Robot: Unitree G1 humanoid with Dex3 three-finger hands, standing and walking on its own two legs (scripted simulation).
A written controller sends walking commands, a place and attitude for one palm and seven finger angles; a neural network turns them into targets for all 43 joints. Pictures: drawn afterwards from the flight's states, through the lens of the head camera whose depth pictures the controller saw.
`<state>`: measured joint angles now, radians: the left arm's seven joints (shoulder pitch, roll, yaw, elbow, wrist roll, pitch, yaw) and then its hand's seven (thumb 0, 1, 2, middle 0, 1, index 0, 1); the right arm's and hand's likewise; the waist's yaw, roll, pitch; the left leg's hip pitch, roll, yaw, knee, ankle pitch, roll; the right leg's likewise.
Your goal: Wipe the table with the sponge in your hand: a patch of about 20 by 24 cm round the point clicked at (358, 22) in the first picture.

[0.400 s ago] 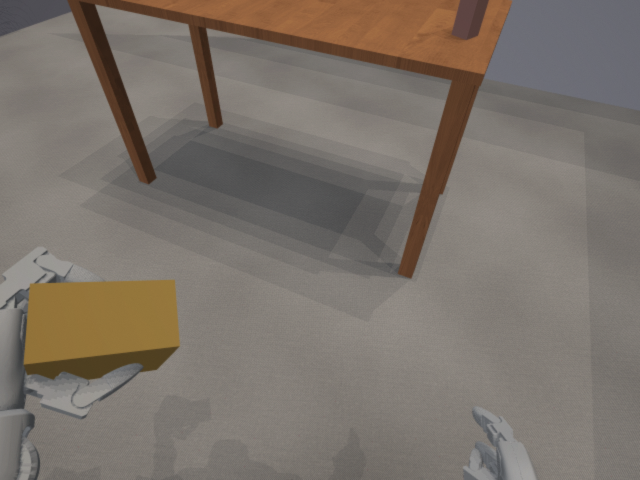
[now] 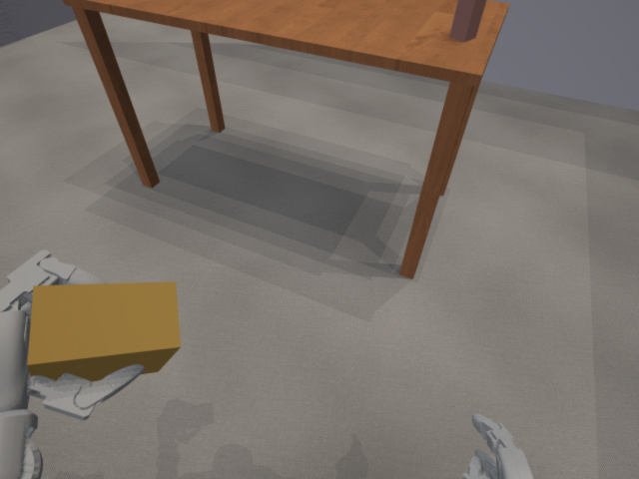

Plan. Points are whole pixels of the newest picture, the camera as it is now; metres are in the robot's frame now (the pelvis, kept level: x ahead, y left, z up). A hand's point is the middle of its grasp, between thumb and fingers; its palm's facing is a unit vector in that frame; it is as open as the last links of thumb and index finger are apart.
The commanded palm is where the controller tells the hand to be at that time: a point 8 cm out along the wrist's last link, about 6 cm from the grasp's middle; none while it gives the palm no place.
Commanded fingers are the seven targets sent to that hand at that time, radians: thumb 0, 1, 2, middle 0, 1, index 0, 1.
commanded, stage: walk to a spot facing it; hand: left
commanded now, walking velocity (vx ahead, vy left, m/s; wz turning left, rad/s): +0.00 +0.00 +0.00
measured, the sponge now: (125, 333) +0.22 +0.21 +0.14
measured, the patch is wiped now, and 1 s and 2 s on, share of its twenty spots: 0.00 0.00 0.00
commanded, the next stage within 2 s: none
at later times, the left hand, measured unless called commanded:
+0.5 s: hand (35, 336) +0.21 +0.28 +0.15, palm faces +0.51 -0.75 -0.41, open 10.4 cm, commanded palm +0.15 +0.31 +0.18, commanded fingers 0.00 0.10 1.30 -1.20 -1.60 -1.20 -1.60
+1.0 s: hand (31, 314) +0.23 +0.30 +0.15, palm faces +0.69 -0.57 -0.44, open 10.4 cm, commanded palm +0.17 +0.32 +0.18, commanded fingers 0.00 0.10 1.30 -1.20 -1.60 -1.20 -1.60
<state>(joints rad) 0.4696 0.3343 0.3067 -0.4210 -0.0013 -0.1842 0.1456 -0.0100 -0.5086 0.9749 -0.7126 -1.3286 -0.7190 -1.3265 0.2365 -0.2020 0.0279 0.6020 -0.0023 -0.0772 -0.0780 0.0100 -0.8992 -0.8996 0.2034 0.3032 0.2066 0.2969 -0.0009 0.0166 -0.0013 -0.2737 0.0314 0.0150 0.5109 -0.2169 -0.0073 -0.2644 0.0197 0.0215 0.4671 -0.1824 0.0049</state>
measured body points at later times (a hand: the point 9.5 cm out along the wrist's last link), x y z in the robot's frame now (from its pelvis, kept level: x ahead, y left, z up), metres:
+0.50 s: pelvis +0.03 +0.01 -0.02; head +0.01 +0.02 +0.43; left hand +0.17 +0.32 +0.17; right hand +0.18 -0.21 -0.11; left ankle +0.04 +0.12 -0.74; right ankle +0.03 -0.12 -0.71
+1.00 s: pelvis +0.13 -0.01 +0.00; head +0.17 +0.01 +0.44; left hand +0.19 +0.33 +0.18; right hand +0.39 -0.18 -0.09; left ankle +0.15 +0.14 -0.71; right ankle +0.09 -0.13 -0.74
